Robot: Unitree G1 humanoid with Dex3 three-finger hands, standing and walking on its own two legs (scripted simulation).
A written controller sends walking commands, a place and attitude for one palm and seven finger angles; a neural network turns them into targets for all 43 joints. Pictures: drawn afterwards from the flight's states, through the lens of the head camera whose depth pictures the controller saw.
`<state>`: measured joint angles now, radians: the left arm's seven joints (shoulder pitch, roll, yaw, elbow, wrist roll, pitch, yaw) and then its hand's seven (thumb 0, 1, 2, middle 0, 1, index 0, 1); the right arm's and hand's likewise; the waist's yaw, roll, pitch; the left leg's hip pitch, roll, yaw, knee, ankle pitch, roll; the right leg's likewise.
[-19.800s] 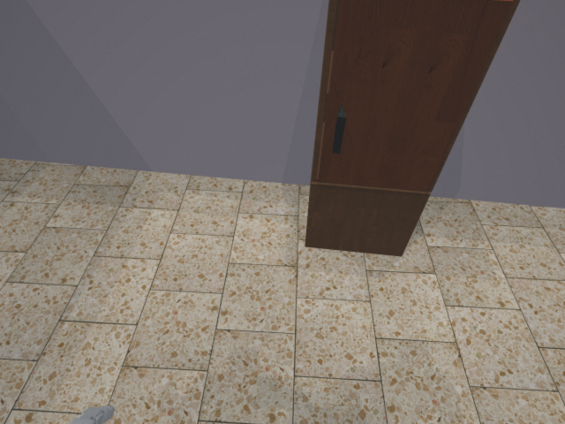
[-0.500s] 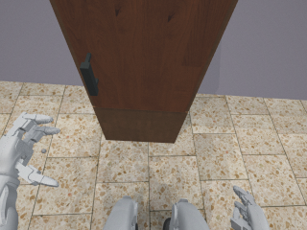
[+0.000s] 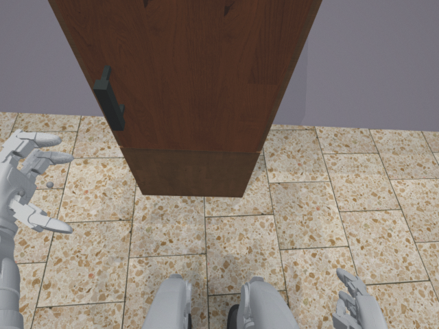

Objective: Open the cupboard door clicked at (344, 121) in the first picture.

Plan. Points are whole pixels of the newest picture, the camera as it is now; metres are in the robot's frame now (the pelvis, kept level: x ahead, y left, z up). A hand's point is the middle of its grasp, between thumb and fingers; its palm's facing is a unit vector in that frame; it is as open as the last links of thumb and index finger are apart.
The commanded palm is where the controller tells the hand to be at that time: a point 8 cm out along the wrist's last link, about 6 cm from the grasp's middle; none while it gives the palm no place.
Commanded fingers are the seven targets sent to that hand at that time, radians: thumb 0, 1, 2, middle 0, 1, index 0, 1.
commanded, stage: move the hooked fingers beside the handle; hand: left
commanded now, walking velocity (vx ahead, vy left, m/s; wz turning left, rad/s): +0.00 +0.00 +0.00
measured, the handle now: (113, 99) +0.54 +0.25 +0.01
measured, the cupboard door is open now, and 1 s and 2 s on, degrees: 0 0 0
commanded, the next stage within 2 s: none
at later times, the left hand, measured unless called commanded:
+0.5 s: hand (51, 158) +0.39 +0.31 +0.03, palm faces +0.06 -1.00 -0.02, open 14.0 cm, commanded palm +0.37 +0.35 +0.03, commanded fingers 0.00 -0.50 0.30 -0.30 -1.20 -0.30 -1.20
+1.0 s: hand (69, 126) +0.46 +0.31 +0.02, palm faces +0.04 -1.00 -0.03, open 14.0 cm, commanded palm +0.45 +0.34 +0.02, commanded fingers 0.00 -0.50 0.30 -0.30 -1.20 -0.30 -1.20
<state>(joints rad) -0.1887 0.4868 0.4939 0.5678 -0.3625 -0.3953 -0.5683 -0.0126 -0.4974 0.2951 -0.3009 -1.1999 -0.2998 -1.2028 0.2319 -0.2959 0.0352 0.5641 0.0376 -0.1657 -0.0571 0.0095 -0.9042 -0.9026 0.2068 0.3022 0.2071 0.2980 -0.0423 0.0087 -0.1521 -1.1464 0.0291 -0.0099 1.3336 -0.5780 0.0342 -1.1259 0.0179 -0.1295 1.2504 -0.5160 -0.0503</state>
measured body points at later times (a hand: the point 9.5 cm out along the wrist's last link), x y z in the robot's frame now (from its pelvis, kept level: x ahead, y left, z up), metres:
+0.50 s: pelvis -0.01 +0.02 -0.01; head +0.13 +0.06 +0.42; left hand +0.38 +0.37 +0.03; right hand +0.11 -0.25 -0.10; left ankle +0.03 +0.10 -0.62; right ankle +0.04 -0.10 -0.62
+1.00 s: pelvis -0.01 +0.02 -0.02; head +0.16 +0.06 +0.40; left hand +0.45 +0.36 +0.03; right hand +0.05 -0.26 -0.12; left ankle +0.03 +0.10 -0.62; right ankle +0.04 -0.10 -0.62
